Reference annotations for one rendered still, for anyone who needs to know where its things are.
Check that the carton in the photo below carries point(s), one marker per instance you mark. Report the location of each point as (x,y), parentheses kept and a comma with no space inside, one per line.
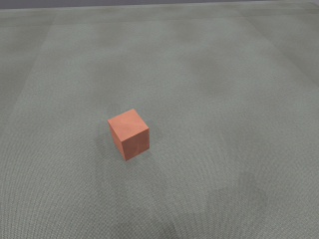
(130,134)

